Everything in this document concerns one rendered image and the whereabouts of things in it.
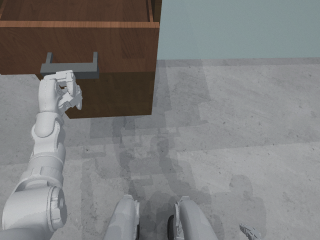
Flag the drawer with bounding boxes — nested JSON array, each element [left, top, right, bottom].
[[0, 0, 160, 75]]

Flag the robot right shin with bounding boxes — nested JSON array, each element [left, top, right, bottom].
[[173, 196, 190, 240]]

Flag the robot left forearm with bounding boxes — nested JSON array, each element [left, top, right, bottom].
[[1, 111, 66, 231]]

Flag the robot left hand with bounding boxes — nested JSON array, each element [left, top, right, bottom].
[[38, 70, 83, 117]]

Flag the cabinet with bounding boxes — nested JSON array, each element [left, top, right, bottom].
[[0, 0, 162, 119]]

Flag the left robot upper arm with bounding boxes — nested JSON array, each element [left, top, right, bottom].
[[0, 186, 68, 240]]

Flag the handle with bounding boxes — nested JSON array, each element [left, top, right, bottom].
[[40, 52, 100, 79]]

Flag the robot left thigh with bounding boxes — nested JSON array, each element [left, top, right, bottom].
[[102, 198, 140, 240]]

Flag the robot right hand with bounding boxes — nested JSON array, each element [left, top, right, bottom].
[[239, 223, 266, 240]]

